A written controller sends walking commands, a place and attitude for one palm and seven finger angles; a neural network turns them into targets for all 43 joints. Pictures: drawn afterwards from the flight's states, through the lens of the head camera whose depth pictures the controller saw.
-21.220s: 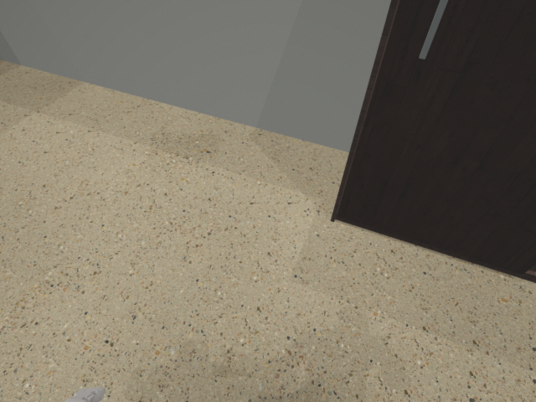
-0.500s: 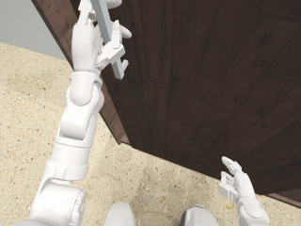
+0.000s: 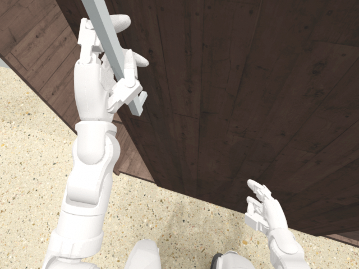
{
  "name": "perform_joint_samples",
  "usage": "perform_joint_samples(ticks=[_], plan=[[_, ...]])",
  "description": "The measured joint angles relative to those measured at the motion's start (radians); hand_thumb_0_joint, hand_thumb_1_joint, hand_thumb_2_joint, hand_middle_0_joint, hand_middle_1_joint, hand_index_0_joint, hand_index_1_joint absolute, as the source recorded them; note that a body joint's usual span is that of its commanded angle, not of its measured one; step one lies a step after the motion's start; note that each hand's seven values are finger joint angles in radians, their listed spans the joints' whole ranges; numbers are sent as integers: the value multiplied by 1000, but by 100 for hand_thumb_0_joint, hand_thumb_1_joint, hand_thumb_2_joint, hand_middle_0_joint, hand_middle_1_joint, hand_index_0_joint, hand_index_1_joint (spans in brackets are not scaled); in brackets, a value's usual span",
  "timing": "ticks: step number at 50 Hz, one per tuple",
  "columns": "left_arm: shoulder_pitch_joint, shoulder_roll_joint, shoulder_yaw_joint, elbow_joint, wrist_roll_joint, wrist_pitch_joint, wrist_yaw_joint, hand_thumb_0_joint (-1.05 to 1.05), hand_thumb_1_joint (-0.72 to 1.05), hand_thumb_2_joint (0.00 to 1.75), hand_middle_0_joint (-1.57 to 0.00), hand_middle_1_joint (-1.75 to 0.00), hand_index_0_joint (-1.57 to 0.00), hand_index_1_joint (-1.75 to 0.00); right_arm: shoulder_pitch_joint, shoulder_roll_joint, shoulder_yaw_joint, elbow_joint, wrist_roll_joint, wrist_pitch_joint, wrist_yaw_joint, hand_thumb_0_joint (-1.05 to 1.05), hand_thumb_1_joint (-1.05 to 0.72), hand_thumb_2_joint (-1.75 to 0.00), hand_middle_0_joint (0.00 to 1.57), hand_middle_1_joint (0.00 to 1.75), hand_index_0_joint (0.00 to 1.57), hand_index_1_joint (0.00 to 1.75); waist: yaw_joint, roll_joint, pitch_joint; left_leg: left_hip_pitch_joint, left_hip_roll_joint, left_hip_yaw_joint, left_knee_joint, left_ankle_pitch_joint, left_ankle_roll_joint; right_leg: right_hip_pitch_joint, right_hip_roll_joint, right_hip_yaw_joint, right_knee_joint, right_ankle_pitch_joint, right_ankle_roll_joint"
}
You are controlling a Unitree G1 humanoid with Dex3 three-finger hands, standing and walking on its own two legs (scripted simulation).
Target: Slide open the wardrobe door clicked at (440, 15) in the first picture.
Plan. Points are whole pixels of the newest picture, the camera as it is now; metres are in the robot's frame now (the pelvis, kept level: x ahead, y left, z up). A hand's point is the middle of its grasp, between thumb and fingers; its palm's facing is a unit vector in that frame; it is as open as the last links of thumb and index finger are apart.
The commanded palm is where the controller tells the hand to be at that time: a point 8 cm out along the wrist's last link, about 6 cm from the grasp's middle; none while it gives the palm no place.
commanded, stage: step sideways, sliding the door along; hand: left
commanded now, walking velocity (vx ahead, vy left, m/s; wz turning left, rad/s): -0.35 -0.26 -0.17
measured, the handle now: (120, 47) +0.39 +0.16 +0.24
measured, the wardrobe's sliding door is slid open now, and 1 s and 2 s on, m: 0.25 0.48 0.48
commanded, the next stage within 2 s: stop walking and hold the door there in 1.04 s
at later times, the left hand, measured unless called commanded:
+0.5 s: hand (267, 119) +0.31 -0.06 +0.21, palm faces -0.06 -1.00 -0.06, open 6.9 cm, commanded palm +0.30 -0.05 +0.21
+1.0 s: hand (305, 119) +0.32 -0.10 +0.22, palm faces +0.16 -0.99 -0.01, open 6.5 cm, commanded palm +0.29 -0.12 +0.22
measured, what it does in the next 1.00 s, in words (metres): steps to the right: left foot, then right foot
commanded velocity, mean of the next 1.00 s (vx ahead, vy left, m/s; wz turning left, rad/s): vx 0.02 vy -0.30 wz -0.09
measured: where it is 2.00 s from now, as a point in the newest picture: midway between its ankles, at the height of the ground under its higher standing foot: outside the picture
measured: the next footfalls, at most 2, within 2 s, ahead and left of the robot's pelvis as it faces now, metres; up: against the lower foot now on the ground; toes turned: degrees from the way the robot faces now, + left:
left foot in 0.14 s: +0.00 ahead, +0.13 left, +0.00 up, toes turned +6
right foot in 0.38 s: +0.05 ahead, -0.22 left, +0.00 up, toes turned -6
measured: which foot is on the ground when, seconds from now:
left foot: up 0.00-0.12, down 0.14-0.40, up 0.42-0.56, down 0.58-0.82, up 0.84-0.94, down 0.96-1.00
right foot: down 0.00-0.16, up 0.18-0.36, down 0.38-0.58, up 0.60-0.78, down 0.80-0.96, up 0.98-1.00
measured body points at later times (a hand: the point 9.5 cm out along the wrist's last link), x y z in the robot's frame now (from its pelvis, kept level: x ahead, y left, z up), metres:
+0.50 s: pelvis -0.04 -0.11 +0.00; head +0.04 -0.13 +0.44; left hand +0.31 +0.00 +0.22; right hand +0.19 -0.31 -0.09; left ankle -0.06 +0.07 -0.69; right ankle +0.01 -0.21 -0.72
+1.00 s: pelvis -0.10 -0.23 +0.00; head -0.03 -0.23 +0.44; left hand +0.30 -0.05 +0.22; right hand +0.08 -0.47 -0.11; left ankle -0.08 -0.09 -0.73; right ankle -0.09 -0.34 -0.70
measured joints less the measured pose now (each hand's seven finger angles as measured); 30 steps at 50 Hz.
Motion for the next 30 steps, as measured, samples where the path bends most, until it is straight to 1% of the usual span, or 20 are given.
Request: perform_joint_samples(ticks=[1, 3, 5, 6, 7, 8, 11, 13, 15, 17, 19, 20, 21, 22, 24, 26, 27, 28, 29, 30], plan=[[13, -4, -1, -14, -1, 3, 7, -2, 82, 86, -51, -144, -10, -120, -16, -5, -1, 8, -4, -4, -8, 1, -91, -90, 21, 30, 21, 30, -6, -10, -5, -34, -46, -21, 66, -68, 12, -15, -6, 7, -1, -3, -9], [36, -16, -9, -42, -1, 8, 18, -2, 82, 86, -49, -143, -11, -121, -40, -16, -7, 19, -9, -17, -21, 1, -91, -90, 21, 30, 21, 30, -22, -31, -7, -70, -127, -24, 109, -127, 26, -30, -16, 22, -24, 25, -15], [50, -30, -29, -58, 5, 5, 25, -1, 81, 86, -47, -143, -12, -121, -53, -29, -17, 24, -12, -18, -25, 1, -91, -90, 21, 30, 21, 30, -38, -44, -8, -62, -169, 8, 20, -69, 29, -40, -15, 28, -47, 67, -27], [52, -36, -41, -62, 11, 4, 25, -1, 81, 85, -46, -142, -13, -120, -54, -35, -23, 23, -13, -12, -26, 1, -91, -90, 21, 30, 21, 30, -47, -46, -11, -42, -172, 32, -55, 21, 30, -45, -9, 25, -50, 83, -29], [51, -41, -56, -63, 17, 7, 22, -1, 81, 85, -45, -142, -13, -119, -48, -44, -30, 19, -14, -2, -25, 1, -91, -90, 21, 30, 20, 30, -53, -40, -21, -16, -159, 51, -129, 186, 43, -54, 5, 17, -40, 92, -26], [45, -43, -72, -59, 24, 13, 15, -1, 81, 85, -43, -142, -13, -116, -36, -50, -41, 11, -15, 7, -22, 1, -91, -90, 20, 30, 20, 30, -56, -34, -33, 8, -141, 55, -173, 223, 54, -70, 21, 14, -12, 89, -11], [9, -40, -115, -20, 36, 16, -14, -1, 81, 84, -40, -142, -11, -110, 4, -47, -68, -13, -16, 34, -3, 1, -91, -90, 20, 30, 20, 30, -32, -64, -31, 48, -123, 72, -190, 103, 47, -124, 32, 56, 188, -109, 21], [4, -50, -129, 1, 42, 8, -19, 0, 81, 84, -38, -142, -11, -109, 22, -48, -67, -21, -17, 34, 13, 1, -91, -90, 20, 30, 20, 30, -19, -59, -25, 67, -100, 76, -204, 96, 26, -141, 22, 61, 267, -144, 26], [9, -57, -134, 10, 42, 2, -19, 0, 81, 84, -38, -142, -11, -110, 35, -43, -59, -26, -18, 34, 23, 1, -91, -90, 20, 30, 20, 30, -11, -42, -21, 86, -69, 78, -221, 112, 3, -127, 6, 55, 243, -120, 28], [13, -54, -131, 13, 35, 4, -19, 0, 81, 84, -38, -142, -11, -111, 43, -32, -47, -30, -17, 36, 24, 1, -91, -90, 20, 30, 20, 30, -7, -26, -20, 96, -34, 76, -222, 116, -17, -84, -8, 49, 155, -69, 30], [11, -40, -124, 16, 27, 15, -18, 0, 81, 83, -38, -142, -9, -111, 52, -14, -32, -30, -10, 39, 21, 1, -91, -90, 20, 30, 20, 30, -9, -21, -31, 86, -4, 66, -186, 103, -38, -18, -21, 41, 28, 54, 32], [6, -32, -118, 18, 26, 21, -17, -1, 81, 83, -39, -141, -8, -111, 50, -6, -23, -26, -5, 41, 17, 1, -91, -90, 20, 30, 20, 30, -12, -22, -37, 67, 10, 56, -148, 93, -37, 5, -16, 31, -8, 53, 37], [1, -31, -111, 23, 27, 21, -13, -1, 81, 84, -39, -141, -8, -110, 37, -5, -16, -15, -3, 42, 11, 1, -91, -90, 20, 30, 20, 30, -24, -11, -36, 40, 20, 35, -103, 87, -18, 2, -3, 17, -3, 29, 30], [-3, -33, -106, 28, 27, 20, -9, -1, 81, 84, -39, -141, -7, -111, 23, -7, -13, -3, -3, 41, 2, 1, -91, -90, 20, 30, 20, 30, -36, -7, -38, 7, 0, 4, -43, 36, -2, -13, 2, 10, 11, 15, 17], [-11, -37, -104, 33, 22, 26, -6, 0, 81, 83, -38, -140, -8, -112, 2, -8, -18, 23, -9, 32, -15, 1, -91, -90, 21, 30, 21, 30, -50, -24, -43, -48, -80, -29, 73, -82, 22, -45, -6, 16, 19, 19, -4], [-23, -38, -108, 40, 17, 32, -4, 0, 81, 83, -37, -140, -9, -113, -12, -11, -25, 41, -15, 23, -25, 1, -91, -90, 21, 30, 21, 30, -66, -43, -44, -57, -142, -9, 60, -95, 30, -61, -11, 24, -1, 48, -14], [-33, -37, -111, 50, 17, 31, -6, 0, 81, 83, -36, -140, -9, -112, -15, -14, -30, 46, -18, 24, -28, 1, -91, -90, 21, 30, 20, 30, -76, -48, -47, -45, -159, 14, 1, -58, 31, -67, -11, 24, -12, 62, -18], [-45, -33, -114, 62, 17, 33, -11, 0, 80, 82, -36, -140, -9, -112, -14, -17, -35, 48, -22, 30, -30, 1, -91, -90, 21, 30, 20, 30, -85, -51, -53, -22, -166, 40, -75, 17, 35, -77, -6, 22, -13, 70, -20], [-59, -27, -117, 77, 16, 37, -17, 0, 80, 81, -35, -140, -9, -110, -7, -24, -40, 45, -24, 38, -32, 1, -91, -90, 21, 30, 20, 30, -92, -42, -68, 2, -152, 55, -147, 141, 54, -94, 9, 13, -1, 73, -21], [-78, -14, -113, 97, 12, 37, -19, 0, 79, 81, -35, -140, -8, -109, -3, -20, -50, 45, -26, 49, -33, 1, -91, -90, 21, 30, 20, 30, -94, -52, -67, 6, -145, 63, -154, 156, 61, -112, 14, 20, 44, 51, -6]])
